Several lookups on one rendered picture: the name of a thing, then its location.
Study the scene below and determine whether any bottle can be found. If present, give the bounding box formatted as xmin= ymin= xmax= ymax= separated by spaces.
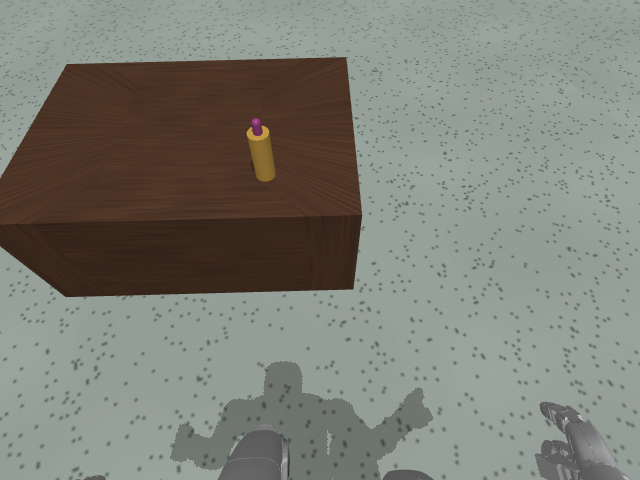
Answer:
xmin=247 ymin=118 xmax=276 ymax=182

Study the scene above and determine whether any right robot hand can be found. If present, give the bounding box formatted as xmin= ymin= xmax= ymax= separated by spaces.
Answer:
xmin=535 ymin=402 xmax=619 ymax=480

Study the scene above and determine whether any right robot arm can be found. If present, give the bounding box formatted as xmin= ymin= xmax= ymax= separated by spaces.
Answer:
xmin=578 ymin=464 xmax=631 ymax=480

